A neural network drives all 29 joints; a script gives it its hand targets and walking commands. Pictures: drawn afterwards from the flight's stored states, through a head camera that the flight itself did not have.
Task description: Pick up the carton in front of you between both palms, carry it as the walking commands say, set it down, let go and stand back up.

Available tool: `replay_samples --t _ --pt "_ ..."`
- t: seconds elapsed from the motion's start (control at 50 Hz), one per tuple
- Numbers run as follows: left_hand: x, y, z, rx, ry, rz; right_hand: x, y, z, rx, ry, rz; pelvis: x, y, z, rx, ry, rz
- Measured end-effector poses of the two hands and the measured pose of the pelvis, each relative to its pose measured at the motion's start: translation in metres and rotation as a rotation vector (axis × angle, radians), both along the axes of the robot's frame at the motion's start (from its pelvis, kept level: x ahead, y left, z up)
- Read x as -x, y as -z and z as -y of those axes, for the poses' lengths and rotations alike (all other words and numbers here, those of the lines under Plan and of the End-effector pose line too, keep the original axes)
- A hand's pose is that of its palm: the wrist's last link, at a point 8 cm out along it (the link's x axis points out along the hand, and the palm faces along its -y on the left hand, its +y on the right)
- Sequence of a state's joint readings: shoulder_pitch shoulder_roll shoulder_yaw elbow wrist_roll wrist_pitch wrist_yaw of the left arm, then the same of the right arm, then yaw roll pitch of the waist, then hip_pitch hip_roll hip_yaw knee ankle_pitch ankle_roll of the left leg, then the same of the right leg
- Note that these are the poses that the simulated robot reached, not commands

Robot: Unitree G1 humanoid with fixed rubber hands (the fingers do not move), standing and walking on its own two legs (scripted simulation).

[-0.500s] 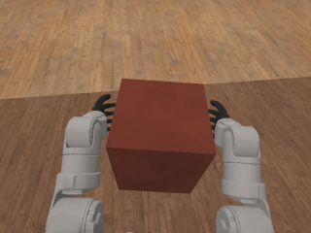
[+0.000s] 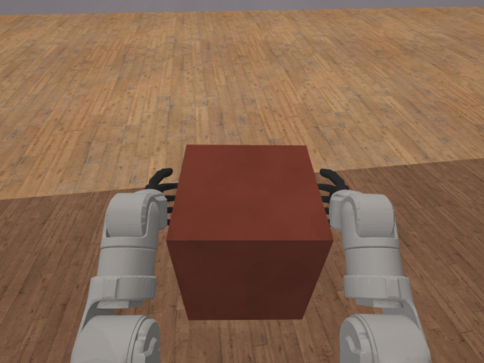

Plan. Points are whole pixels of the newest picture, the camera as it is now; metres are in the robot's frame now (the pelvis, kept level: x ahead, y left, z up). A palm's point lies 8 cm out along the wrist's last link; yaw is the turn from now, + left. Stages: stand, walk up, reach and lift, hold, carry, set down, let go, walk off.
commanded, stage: carry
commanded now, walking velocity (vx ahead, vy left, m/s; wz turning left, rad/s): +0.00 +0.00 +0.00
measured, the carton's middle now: (246, 234) +0.34 +0.00 +0.05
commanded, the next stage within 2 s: none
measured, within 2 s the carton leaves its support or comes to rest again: neither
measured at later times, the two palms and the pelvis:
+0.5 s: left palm (164, 204) +0.34 +0.14 +0.13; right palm (348, 208) +0.34 -0.16 +0.13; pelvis +0.00 -0.01 +0.00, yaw +0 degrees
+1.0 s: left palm (156, 189) +0.38 +0.16 +0.12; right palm (327, 183) +0.39 -0.14 +0.13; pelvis +0.05 +0.00 -0.01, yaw +0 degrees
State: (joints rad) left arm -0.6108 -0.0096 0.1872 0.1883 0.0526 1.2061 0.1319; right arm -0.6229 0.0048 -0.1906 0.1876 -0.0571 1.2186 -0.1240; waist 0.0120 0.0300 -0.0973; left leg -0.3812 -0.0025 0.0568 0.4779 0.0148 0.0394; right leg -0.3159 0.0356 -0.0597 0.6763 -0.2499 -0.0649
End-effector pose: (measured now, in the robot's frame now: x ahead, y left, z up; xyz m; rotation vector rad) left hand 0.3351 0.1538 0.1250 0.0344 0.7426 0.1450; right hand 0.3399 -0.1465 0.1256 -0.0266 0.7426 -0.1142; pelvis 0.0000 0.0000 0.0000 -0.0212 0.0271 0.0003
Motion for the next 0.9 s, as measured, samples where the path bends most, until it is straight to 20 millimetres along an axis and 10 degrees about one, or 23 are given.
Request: replay_samples --t 0.72,0.9 --pt "-0.002 0.003 0.017 -0.008 0.015 -0.030 0.002 0.004 0.017 0.007 0.003 -0.029 0.007 0.002 0.014 -0.007 0.005 0.001" --pt "-0.017 0.002 0.010 -0.003 -0.002 -0.026 -0.022 -0.001 0.010 0.015 -0.016 -0.025 -0.019 0.002 0.013 -0.026 -0.010 -0.013"
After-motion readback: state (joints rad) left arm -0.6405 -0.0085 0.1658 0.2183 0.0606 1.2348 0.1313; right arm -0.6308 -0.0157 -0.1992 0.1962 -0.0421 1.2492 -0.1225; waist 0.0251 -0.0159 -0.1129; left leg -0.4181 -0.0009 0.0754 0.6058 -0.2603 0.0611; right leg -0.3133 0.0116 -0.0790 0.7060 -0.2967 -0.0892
